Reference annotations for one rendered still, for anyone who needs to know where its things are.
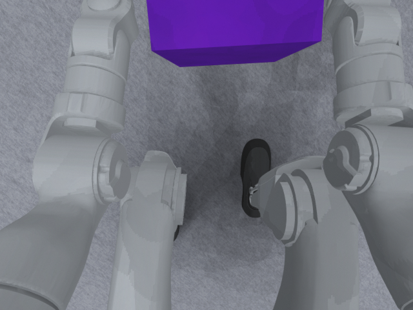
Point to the robot right forearm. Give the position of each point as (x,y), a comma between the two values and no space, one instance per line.
(368,64)

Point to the robot left shin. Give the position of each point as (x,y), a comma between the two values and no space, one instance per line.
(152,155)

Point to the right robot upper arm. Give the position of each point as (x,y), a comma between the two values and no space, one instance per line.
(373,167)

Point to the carton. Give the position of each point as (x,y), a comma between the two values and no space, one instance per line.
(192,33)

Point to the robot right foot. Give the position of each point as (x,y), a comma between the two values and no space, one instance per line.
(255,162)

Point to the left robot upper arm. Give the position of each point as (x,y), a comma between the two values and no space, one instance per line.
(43,254)

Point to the robot left forearm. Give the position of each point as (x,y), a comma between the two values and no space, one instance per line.
(96,72)

